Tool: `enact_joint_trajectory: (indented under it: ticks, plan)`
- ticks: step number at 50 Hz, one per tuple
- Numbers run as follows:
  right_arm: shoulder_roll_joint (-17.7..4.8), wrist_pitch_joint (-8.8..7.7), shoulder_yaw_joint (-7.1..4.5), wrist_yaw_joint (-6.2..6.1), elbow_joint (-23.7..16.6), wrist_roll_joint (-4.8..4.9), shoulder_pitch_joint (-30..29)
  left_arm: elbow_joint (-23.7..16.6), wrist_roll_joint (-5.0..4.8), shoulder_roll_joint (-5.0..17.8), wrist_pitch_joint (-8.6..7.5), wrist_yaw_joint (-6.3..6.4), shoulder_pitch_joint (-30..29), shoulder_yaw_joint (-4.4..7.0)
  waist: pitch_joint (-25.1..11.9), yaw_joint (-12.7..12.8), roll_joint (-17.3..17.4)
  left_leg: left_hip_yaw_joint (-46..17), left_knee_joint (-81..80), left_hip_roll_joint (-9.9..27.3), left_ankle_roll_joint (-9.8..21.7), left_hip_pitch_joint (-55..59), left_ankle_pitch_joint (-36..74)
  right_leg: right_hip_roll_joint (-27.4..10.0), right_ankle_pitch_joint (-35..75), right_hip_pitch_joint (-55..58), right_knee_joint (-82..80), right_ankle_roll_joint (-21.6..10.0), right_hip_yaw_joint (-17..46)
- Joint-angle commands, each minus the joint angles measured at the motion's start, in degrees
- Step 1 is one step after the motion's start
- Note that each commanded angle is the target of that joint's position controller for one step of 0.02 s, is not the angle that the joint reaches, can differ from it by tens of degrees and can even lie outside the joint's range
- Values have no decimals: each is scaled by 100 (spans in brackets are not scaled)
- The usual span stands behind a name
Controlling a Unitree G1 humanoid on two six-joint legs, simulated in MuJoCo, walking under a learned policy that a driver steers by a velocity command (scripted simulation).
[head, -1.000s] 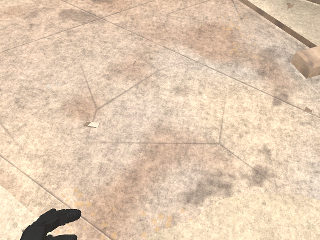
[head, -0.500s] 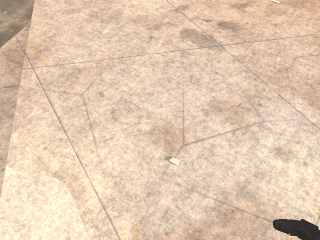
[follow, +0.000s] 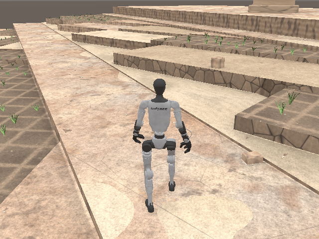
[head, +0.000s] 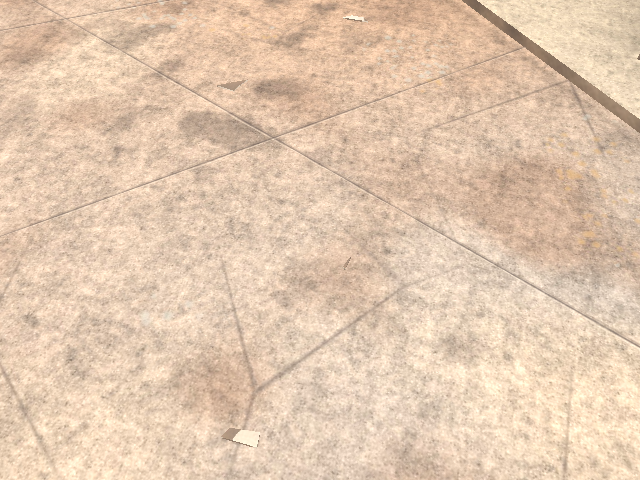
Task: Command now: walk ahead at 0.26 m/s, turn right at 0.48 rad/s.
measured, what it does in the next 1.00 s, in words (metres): walks ahead, turning right: right foot, then left foot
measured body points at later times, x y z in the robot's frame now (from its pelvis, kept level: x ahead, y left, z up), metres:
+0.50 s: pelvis +0.13 +0.00 -0.01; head +0.16 -0.02 +0.44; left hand +0.36 +0.23 -0.09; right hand +0.21 -0.31 -0.11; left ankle +0.21 +0.13 -0.72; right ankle +0.18 -0.11 -0.74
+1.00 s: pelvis +0.12 +0.00 -0.01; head +0.13 -0.04 +0.44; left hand +0.42 +0.12 -0.08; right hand +0.07 -0.32 -0.12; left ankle +0.20 +0.12 -0.72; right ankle +0.06 -0.09 -0.74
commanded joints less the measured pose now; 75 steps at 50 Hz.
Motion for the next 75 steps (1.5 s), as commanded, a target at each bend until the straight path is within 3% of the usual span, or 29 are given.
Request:
enact_joint_trajectory:
  ticks: [1, 3, 4, 5, 6, 7, 9, 13, 21, 26, 27, 28, 29, 30, 32, 40, 47, 48, 49, 50, 51, 54, 57, 61, 67, 69, 70, 72, 75]
  plan:
    - [-1150, 76, -298, -123, -378, 124, -330, -573, 31, 502, -50, -130, -119, 153, -97, 289, 807, -261, 566, 1615, 579, -44, 4938, 284, -571, 561, -263, -230, -369]
    - [-1176, 181, -314, -173, -455, 183, -524, -385, 33, 861, -55, -119, 885, 354, -629, 829, 688, -135, 2101, 1378, 324, -150, 5326, 697, -525, 1783, -825, -509, -555]
    - [-1046, 157, -259, -163, -488, 124, -349, -296, 55, 1237, -56, 2, 1390, 498, -984, 1048, 176, -61, 3513, 978, -19, -907, 4041, 539, 1076, 2968, -1200, -737, -69]
    - [-271, 102, -32, -81, -661, -268, 320, -381, 83, 1829, -22, 137, 1309, 569, -1530, 391, -1417, -220, 5589, 136, -429, -3057, -1633, -950, 4262, 4870, -433, -1576, 1902]
    - [-523, 9, 28, 19, -682, -140, 524, -662, 132, 1750, -62, 98, 1321, 505, -2889, 577, -1092, -1579, 6890, -375, -531, -3812, -2442, -1815, 3489, 5631, -1039, -2625, 3944]
    - [-923, -4, -76, 60, -727, 71, -92, -779, 107, 1417, -44, 79, 1098, 450, -2612, 829, -270, -1963, 6925, -52, -406, -4039, -1858, -1492, 2588, 5228, -1347, -2350, 3346]
    - [-861, 100, -67, -58, -814, 9, -602, -827, -75, 960, 19, 148, 488, 321, -1355, 539, 341, -1828, 6110, 328, -377, -4168, -1004, -970, 1239, 3712, -1645, -1788, 2451]
    - [-706, 320, -60, -141, -817, -77, -457, -932, 97, 1008, 109, 249, 162, 342, -953, 164, -128, -1684, 4809, 267, -433, -3182, -619, -479, 1095, 2058, -1949, -1534, 1913]
    - [-601, 370, -22, -115, -931, -32, -1016, -1038, 7, 1134, 370, 461, 142, 404, -934, 403, -526, -1829, 3173, 33, -539, -2879, 130, -153, -1605, 1804, -2002, -1150, 2352]
    - [-653, 194, -104, 13, -879, 37, -743, -1089, -49, 1048, 482, 441, 162, 387, -859, 278, -723, -1670, 1229, -101, -243, -1930, 454, -21, -1298, 2020, -1538, -924, 2786]
    - [-856, 181, -181, 15, -841, -7, -570, -1085, -74, 918, 495, 451, 285, 352, -867, 247, -510, -1906, 709, 323, -64, -1340, 764, 235, -1675, 1678, -1204, -684, 2601]
    - [-1360, 219, -288, -18, -919, -150, -617, -1138, -65, 639, 489, 438, 466, 286, -848, 450, 778, -3129, 357, 1631, 514, -816, 1153, 849, -2904, 828, -15, -318, 1689]
    - [-1457, 247, -329, 5, -905, -341, -668, -1294, -78, 916, 399, 417, 326, 380, -619, 453, 2109, -4325, 55, 2399, 1371, -1178, 2067, 1369, -3805, 101, 1354, -10, 804]
    - [-1131, 229, -247, -18, -1083, -304, -975, -1153, 4, 1299, 358, 395, 499, 506, -605, 506, 1544, -4061, 182, 2417, 1462, -1244, 2306, 1012, -3526, 96, 2395, 173, 955]
    - [-771, 261, -159, -76, -1187, -126, -1344, -846, -47, 1177, 467, 424, 741, 529, -525, 608, 939, -2914, 452, 1699, 951, -1169, 2262, 909, -2895, 78, 3100, 385, 747]
    - [-1081, 447, -260, -158, -1065, -89, -894, -1251, -81, 582, 539, 319, 43, 258, -610, 87, 1396, -1832, 457, 1697, 1136, -554, 2611, 370, -2598, 519, 1539, 633, 12]
    - [-1134, 445, -314, -54, -918, 175, -1009, -1073, -76, 730, 589, 197, 745, 379, -695, 444, 1260, -1251, 1259, 1725, 634, -1177, 2183, 626, -1358, 2480, -1273, -56, -513]
    - [-908, 428, -264, -26, -807, 108, -726, -1047, -69, 993, 574, 246, 950, 472, -729, 448, 535, -801, 2088, 1426, 161, -1953, 1299, 321, -407, 3337, -1684, -304, 153]
    - [-413, 414, -68, 31, -1082, -256, -763, -1193, -26, 1705, 538, 350, 1011, 598, -786, 249, -1563, -357, 3990, 649, -468, -3777, -1766, -1357, 2014, 4303, -1576, -1057, 2357]
    - [-730, 386, -155, -39, -1236, -145, -1398, -1258, 220, 1580, 404, 284, 1068, 529, -1016, 772, -1303, -1252, 4941, 304, -537, -4118, -2145, -1878, 1905, 3611, -1773, -2001, 2847]
    - [-960, 418, -229, -75, -1180, 6, -1495, -1205, 259, 1366, 300, 262, 878, 441, -782, 700, -754, -1449, 5328, 430, -493, -4082, -1736, -1553, 1411, 3360, -1847, -1848, 2284]
    - [-891, 512, -261, -132, -857, -46, -1052, -1151, 28, 818, 247, 353, 94, 226, -636, 290, -489, -1487, 5178, 495, -552, -3738, -503, -810, 914, 2958, -1818, -1197, 1337]
    - [-572, 524, -143, -39, -630, 26, -701, -991, 161, 299, 190, 394, -35, 15, -812, 167, -481, -1443, 4323, 558, -628, -2881, 53, -555, 789, 2769, -1861, -1079, 732]
    - [-583, 542, -43, 33, -748, 41, -1037, -722, 240, 580, 195, 383, 148, 78, -475, 482, -572, -1306, 2848, 554, -545, -2194, -254, -733, -312, 2632, -1987, -1194, 861]
    - [-750, 493, -61, 49, -794, 43, -701, -527, 12, 930, 322, 476, 152, 228, -225, 307, -253, -1084, 1532, 344, -164, -1980, 525, -932, -38, 2806, -1510, -1087, 1020]
    - [-1255, 472, -186, 27, -862, 9, -681, -610, 120, 743, 276, 523, 295, 239, -413, 532, 770, -1904, 1455, 815, 275, -1583, 2739, -194, -731, 2499, -719, -495, 256]
    - [-1296, 468, -237, 15, -841, 75, -543, -711, 179, 606, 262, 548, 50, 226, -537, 432, 1406, -2765, 1054, 1235, 810, -1498, 2562, 437, -1297, 2130, -36, -82, -404]
    - [-1208, 412, -215, -20, -902, -66, -341, -895, 116, 430, 281, 553, -573, 216, -424, 12, 1888, -4063, 339, 1969, 1626, -955, 2595, 914, -3492, 862, 1472, 140, -51]
    - [-1266, 299, -255, -53, -1033, 45, -800, -793, 22, 500, 323, 481, -154, 283, -471, 357, 915, -3429, 590, 1635, 1285, -789, 2892, 557, -3462, 424, 2140, 223, 441]
Keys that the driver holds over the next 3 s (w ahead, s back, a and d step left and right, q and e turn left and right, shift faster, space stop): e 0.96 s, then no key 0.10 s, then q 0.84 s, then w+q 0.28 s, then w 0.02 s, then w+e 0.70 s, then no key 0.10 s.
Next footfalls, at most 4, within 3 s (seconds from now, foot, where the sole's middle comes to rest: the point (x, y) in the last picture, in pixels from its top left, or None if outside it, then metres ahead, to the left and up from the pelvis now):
0.08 right None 0.22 -0.11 -0.77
0.54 left None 0.25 0.11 -0.77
0.96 right None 0.09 -0.11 -0.77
1.36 left None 0.20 0.08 -0.77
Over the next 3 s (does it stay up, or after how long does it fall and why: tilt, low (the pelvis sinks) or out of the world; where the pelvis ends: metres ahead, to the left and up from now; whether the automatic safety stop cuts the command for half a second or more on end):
stays up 0.53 -0.01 0.00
